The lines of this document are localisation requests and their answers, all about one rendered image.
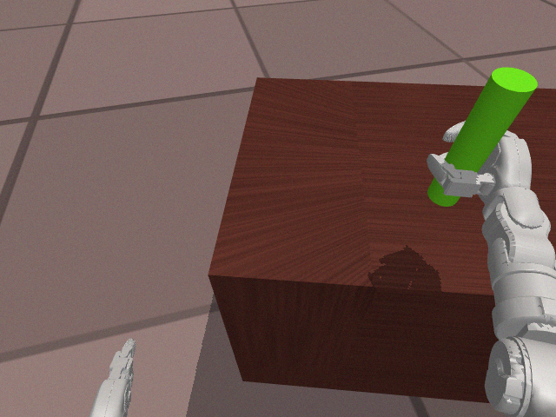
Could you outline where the left robot hand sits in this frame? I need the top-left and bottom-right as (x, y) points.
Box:
(89, 338), (136, 417)

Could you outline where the can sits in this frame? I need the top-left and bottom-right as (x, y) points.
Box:
(427, 67), (538, 207)

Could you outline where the right robot hand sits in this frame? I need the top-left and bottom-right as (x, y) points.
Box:
(427, 121), (532, 204)

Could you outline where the right robot arm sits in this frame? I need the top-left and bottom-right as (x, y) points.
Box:
(482, 187), (556, 417)

